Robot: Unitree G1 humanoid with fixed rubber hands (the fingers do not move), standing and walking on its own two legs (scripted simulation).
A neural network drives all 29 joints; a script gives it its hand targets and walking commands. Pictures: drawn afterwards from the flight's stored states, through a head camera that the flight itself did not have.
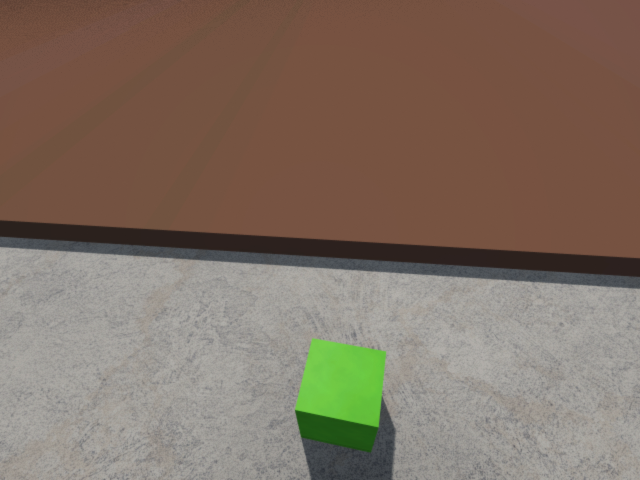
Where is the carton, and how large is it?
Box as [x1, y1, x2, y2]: [295, 338, 385, 452]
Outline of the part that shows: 312,338 295,407 301,437 370,452 378,427 385,351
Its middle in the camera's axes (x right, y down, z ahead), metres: +0.06 +0.45 +1.11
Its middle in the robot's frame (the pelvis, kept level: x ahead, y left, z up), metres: +0.45 -0.03 -0.65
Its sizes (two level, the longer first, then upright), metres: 0.210 0.200 0.250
